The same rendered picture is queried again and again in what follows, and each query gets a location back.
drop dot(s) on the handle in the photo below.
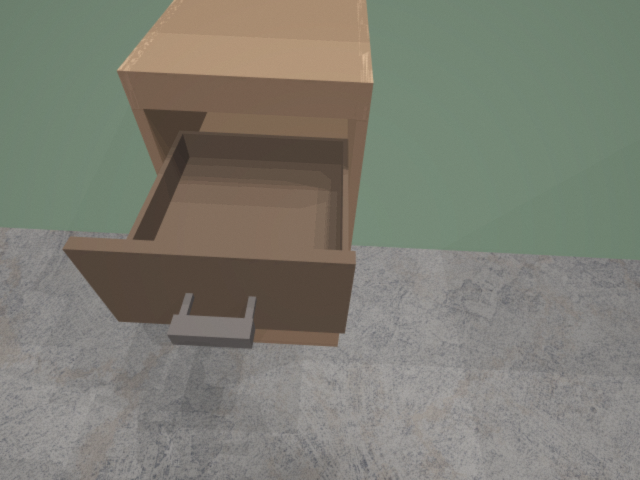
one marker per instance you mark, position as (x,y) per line
(186,329)

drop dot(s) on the drawer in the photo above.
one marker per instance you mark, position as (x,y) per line
(230,216)

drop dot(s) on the cabinet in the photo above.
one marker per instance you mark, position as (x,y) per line
(269,67)

